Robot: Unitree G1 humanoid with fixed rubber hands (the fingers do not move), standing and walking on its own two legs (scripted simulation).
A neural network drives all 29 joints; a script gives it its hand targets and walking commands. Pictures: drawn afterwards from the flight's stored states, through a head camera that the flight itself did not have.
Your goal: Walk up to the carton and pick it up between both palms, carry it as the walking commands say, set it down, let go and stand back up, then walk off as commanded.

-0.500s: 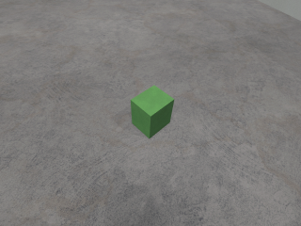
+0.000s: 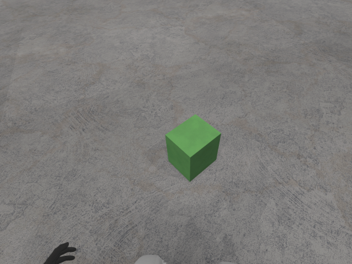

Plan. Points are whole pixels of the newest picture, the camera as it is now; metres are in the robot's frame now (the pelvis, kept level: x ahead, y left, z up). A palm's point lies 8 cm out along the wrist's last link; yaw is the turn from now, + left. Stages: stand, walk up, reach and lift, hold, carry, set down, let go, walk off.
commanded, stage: walk up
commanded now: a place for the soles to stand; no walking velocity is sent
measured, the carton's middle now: (192, 148) +0.84 -0.07 -0.62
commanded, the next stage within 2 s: none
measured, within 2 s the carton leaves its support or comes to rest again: neither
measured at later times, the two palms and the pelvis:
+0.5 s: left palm (59, 220) +0.25 +0.33 -0.10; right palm (318, 238) +0.18 -0.31 -0.08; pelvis +0.17 +0.02 +0.00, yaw -2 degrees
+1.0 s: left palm (69, 179) +0.38 +0.35 -0.12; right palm (282, 167) +0.38 -0.30 -0.09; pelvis +0.31 +0.03 -0.01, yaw -2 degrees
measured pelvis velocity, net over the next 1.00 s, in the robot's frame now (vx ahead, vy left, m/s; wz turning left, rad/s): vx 0.31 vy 0.03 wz -0.03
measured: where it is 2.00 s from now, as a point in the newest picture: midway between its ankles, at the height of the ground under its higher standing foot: (180, 235)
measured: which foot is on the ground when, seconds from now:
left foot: up 0.00-0.16, down 0.18-0.54, up 0.56-0.82, down 0.84-1.00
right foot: down 0.00-0.18, up 0.20-0.50, down 0.52-0.84, up 0.86-1.00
